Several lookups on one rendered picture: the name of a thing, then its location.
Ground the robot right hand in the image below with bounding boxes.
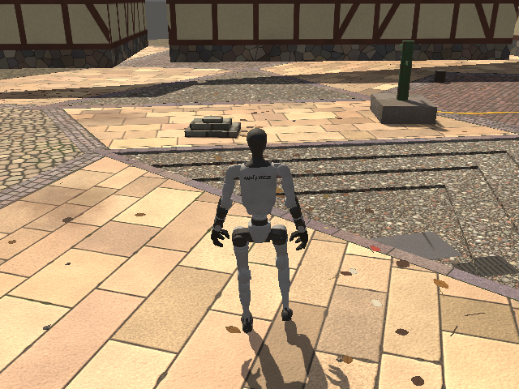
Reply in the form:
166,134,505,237
290,231,308,250

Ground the left robot upper arm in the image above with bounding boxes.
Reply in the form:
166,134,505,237
220,164,241,209

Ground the robot right forearm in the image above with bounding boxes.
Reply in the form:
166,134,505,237
290,195,307,233

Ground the right robot upper arm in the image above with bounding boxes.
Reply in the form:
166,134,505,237
274,163,297,208

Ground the robot left hand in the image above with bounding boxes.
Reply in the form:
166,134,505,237
211,229,229,247

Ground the robot left forearm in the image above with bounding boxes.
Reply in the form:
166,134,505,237
212,196,228,232

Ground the right robot thigh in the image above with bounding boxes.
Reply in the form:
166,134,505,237
270,224,288,270

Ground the right robot foot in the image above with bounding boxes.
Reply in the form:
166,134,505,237
281,308,293,321

